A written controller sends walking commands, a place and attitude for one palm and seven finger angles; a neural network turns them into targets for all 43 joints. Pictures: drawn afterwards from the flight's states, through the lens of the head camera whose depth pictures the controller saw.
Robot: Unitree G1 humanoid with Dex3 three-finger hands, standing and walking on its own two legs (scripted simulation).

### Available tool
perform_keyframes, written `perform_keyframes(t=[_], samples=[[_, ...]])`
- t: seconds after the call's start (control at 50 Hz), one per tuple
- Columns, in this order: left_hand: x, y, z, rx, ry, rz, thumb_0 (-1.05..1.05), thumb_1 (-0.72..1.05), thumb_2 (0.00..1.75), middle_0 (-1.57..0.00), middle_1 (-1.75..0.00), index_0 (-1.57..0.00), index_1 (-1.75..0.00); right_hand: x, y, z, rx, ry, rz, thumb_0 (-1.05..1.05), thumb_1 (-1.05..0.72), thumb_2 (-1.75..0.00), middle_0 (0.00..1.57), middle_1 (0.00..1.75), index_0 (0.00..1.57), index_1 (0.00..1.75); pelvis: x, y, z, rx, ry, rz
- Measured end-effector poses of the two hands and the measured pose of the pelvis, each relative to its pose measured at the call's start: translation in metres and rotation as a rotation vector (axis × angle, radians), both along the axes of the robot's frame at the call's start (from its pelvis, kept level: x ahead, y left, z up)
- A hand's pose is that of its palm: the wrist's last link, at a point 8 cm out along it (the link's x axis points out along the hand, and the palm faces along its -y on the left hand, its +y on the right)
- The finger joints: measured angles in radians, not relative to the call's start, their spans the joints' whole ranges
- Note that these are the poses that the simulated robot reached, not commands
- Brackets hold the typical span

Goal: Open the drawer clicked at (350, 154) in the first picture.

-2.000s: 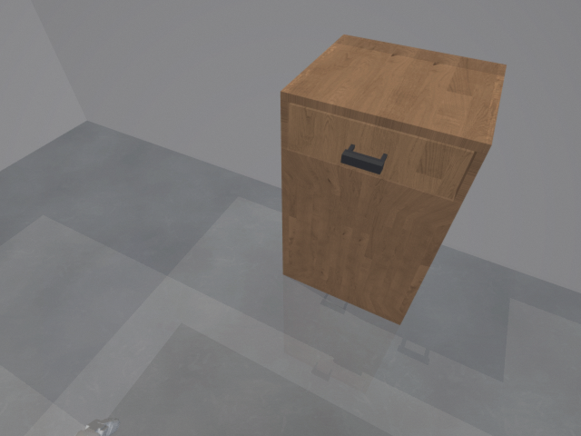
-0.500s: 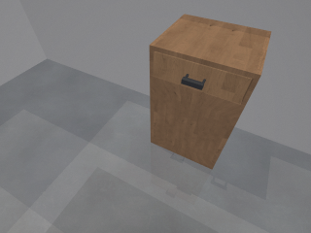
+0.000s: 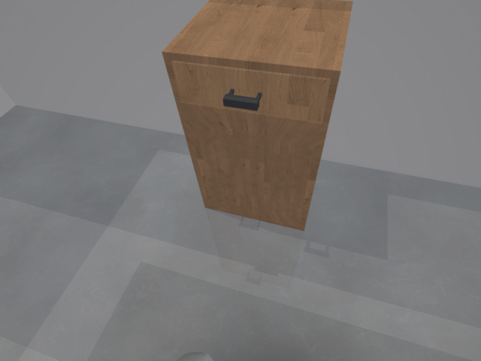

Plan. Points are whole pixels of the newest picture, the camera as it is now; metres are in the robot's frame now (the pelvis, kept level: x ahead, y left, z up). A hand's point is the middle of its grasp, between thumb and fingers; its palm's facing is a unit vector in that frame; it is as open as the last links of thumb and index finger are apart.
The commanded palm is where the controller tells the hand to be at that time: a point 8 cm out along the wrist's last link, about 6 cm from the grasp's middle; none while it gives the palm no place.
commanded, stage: turn to face it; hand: left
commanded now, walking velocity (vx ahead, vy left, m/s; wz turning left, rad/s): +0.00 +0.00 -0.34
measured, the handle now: (243, 98) +0.79 +0.06 -0.03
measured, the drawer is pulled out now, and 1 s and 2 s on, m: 0.00 0.00 0.00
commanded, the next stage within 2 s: take the last steps up to it in 0.30 s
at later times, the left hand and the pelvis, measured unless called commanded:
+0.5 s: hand out of the picture +0.06 +0.23 -0.16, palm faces -0.09 -0.98 -0.19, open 7.4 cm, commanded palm none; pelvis -0.01 +0.04 +0.01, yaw -9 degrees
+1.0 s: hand (177, 331) +0.19 +0.16 -0.16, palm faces -0.33 -0.94 -0.13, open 7.3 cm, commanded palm none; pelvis +0.08 +0.02 +0.02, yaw -15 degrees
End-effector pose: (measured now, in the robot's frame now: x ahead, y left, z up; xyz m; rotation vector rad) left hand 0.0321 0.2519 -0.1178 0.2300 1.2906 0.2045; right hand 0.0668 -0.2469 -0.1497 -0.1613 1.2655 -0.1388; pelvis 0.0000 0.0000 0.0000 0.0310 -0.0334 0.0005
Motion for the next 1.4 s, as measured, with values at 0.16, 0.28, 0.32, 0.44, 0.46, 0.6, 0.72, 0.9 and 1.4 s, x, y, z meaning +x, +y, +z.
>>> perform_keyframes(t=[0.16, 0.28, 0.32, 0.44, 0.46, 0.6, 0.72, 0.9, 1.4], samples=[[-0.002, -0.024, 0.012, -0.037, 0.024, -0.032, 0.01, 0.91, 0.90, -0.21, -0.30, -0.20, -0.30, -0.025, -0.015, 0.022, -0.016, 0.011, -0.073, 0.01, -0.91, -0.90, 0.20, 0.30, 0.20, 0.30, -0.005, -0.007, 0.019, 0.009, 0.036, -0.065], [0.008, -0.021, 0.010, -0.051, 0.003, -0.064, 0.01, 0.90, 0.90, -0.21, -0.30, -0.20, -0.30, -0.039, -0.014, 0.029, -0.048, 0.007, -0.118, 0.01, -0.91, -0.90, 0.20, 0.30, 0.20, 0.30, -0.006, 0.001, 0.021, -0.008, 0.045, -0.103], [0.011, -0.016, 0.008, -0.056, -0.006, -0.074, 0.01, 0.90, 0.90, -0.21, -0.30, -0.20, -0.30, -0.042, -0.009, 0.031, -0.055, 0.001, -0.129, 0.01, -0.91, -0.90, 0.20, 0.30, 0.20, 0.30, -0.007, 0.006, 0.020, -0.014, 0.046, -0.114], [0.019, 0.009, -0.003, -0.077, -0.021, -0.105, 0.01, 0.91, 0.90, -0.21, -0.30, -0.20, -0.30, -0.048, 0.019, 0.039, -0.071, -0.043, -0.155, 0.01, -0.91, -0.90, 0.20, 0.30, 0.20, 0.30, -0.012, 0.029, 0.017, -0.035, 0.046, -0.150], [0.020, 0.015, -0.006, -0.082, -0.023, -0.109, 0.01, 0.91, 0.90, -0.21, -0.30, -0.20, -0.30, -0.050, 0.026, 0.040, -0.075, -0.053, -0.159, 0.01, -0.91, -0.90, 0.20, 0.30, 0.20, 0.30, -0.012, 0.034, 0.016, -0.041, 0.045, -0.154], [0.040, 0.044, -0.006, -0.113, -0.022, -0.163, 0.01, 0.91, 0.90, -0.20, -0.30, -0.20, -0.30, -0.095, 0.071, 0.052, -0.073, -0.020, -0.223, 0.00, -0.91, -0.90, 0.20, 0.30, 0.20, 0.30, -0.003, 0.060, 0.025, -0.076, 0.039, -0.186], [0.057, 0.052, -0.005, -0.116, -0.004, -0.203, 0.01, 0.91, 0.90, -0.20, -0.30, -0.20, -0.30, -0.141, 0.100, 0.052, -0.048, 0.101, -0.310, 0.00, -0.90, -0.90, 0.20, 0.30, 0.20, 0.30, 0.013, 0.066, 0.028, -0.065, 0.042, -0.224], [0.108, 0.008, -0.011, -0.145, 0.064, -0.295, 0.01, 0.91, 0.90, -0.20, -0.30, -0.19, -0.30, -0.189, 0.136, 0.052, 0.046, 0.318, -0.440, 0.00, -0.91, -0.90, 0.20, 0.30, 0.20, 0.30, 0.049, 0.046, 0.024, -0.044, 0.045, -0.260], [0.228, -0.080, -0.003, -0.089, -0.044, -0.199, -0.03, 0.95, 0.90, -0.20, -0.30, -0.20, -0.30, 0.105, -0.033, 0.028, -0.019, -0.035, -0.271, 0.01, -0.94, -0.90, 0.19, 0.30, 0.19, 0.30, 0.185, -0.041, 0.018, -0.066, 0.023, -0.211]])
